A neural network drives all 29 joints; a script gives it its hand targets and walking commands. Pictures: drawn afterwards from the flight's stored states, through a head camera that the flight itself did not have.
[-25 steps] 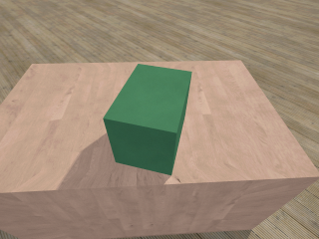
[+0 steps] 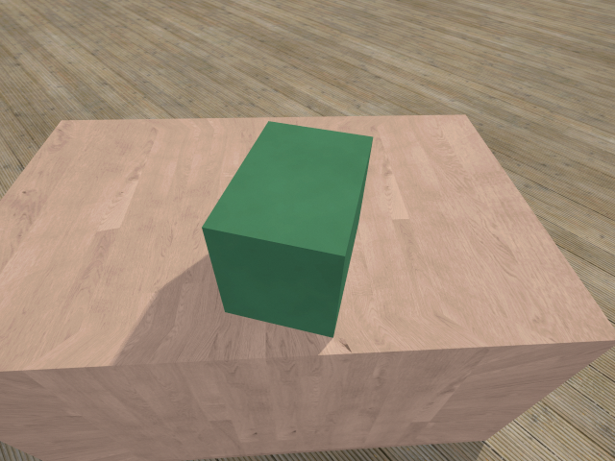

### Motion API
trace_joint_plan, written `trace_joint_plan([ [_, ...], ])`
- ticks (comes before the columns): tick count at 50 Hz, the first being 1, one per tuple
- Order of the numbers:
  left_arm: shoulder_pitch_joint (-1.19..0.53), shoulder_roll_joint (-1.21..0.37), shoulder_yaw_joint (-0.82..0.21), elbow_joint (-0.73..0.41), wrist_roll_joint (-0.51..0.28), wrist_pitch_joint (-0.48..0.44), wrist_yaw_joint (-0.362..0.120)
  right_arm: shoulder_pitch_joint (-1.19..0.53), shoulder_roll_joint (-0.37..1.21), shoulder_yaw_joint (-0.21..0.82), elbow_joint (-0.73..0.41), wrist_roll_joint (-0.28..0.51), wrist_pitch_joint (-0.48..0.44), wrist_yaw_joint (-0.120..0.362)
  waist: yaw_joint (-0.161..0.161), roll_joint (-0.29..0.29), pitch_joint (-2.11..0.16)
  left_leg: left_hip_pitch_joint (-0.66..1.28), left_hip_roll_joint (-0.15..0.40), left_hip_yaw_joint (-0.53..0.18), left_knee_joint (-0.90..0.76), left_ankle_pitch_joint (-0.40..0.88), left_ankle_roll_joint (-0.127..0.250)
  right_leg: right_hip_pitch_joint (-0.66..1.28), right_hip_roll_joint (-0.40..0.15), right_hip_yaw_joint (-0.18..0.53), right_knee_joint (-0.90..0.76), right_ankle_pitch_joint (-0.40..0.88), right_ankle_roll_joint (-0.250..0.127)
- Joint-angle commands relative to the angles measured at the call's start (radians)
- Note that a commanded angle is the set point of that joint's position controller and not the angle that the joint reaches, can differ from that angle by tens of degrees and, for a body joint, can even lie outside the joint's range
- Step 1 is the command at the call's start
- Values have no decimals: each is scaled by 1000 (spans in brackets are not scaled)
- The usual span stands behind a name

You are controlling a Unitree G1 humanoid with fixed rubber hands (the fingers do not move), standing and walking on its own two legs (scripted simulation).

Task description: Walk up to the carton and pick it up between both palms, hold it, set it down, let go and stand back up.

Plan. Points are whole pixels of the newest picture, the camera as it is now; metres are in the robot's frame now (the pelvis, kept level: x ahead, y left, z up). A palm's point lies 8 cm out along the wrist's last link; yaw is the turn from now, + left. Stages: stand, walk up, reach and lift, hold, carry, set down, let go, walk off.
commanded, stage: stand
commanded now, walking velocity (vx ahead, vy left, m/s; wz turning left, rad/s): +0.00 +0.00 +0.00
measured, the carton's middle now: (299, 224) +0.53 +0.02 -0.01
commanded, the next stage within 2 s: none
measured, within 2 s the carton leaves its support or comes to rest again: neither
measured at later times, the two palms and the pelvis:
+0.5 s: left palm out of the picture +0.00 +0.24 -0.13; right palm out of the picture +0.00 -0.24 -0.14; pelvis +0.01 +0.00 +0.00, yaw +0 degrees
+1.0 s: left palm out of the picture +0.00 +0.24 -0.14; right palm out of the picture +0.01 -0.24 -0.14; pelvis +0.01 +0.00 +0.00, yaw +0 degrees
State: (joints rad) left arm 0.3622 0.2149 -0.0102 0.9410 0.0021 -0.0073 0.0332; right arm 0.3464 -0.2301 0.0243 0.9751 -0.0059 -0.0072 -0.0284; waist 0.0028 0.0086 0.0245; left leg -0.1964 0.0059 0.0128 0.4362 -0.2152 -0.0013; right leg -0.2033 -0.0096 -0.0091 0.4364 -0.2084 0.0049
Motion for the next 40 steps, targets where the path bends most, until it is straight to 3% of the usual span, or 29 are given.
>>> trace_joint_plan([
  [1,60,119,27,-26,0,-12,7,61,-111,-27,-28,1,-12,-7,1,-6,54,-48,87,-96,-98,-15,10,-22,-83,92,-87,-8,-12],
  [40,48,88,30,39,-1,-11,15,64,-78,-32,7,3,-14,-18,-2,-15,53,-21,89,-92,-97,50,9,2,-88,79,-87,49,-7],
])
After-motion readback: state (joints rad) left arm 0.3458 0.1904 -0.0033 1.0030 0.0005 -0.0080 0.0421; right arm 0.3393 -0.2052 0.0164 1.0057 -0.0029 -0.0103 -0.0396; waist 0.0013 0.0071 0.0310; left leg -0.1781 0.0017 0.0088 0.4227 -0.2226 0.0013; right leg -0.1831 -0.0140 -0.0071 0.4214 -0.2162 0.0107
